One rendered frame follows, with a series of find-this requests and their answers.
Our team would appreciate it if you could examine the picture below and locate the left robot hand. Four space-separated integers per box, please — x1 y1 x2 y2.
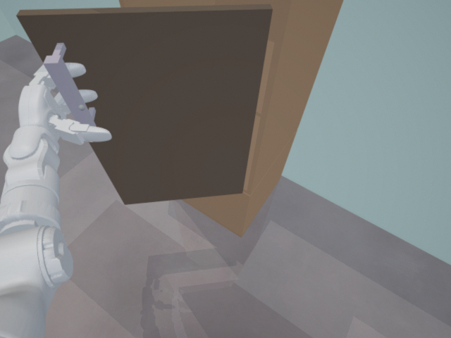
18 63 112 145

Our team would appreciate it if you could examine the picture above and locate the left robot upper arm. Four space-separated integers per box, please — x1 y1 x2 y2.
0 225 73 338

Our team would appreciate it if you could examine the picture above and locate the left robot forearm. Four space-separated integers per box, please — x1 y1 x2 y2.
0 125 61 236

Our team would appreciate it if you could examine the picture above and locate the cupboard door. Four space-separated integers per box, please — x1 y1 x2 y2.
16 4 273 205

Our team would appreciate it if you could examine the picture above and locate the handle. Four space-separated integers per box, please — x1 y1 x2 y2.
43 43 96 127

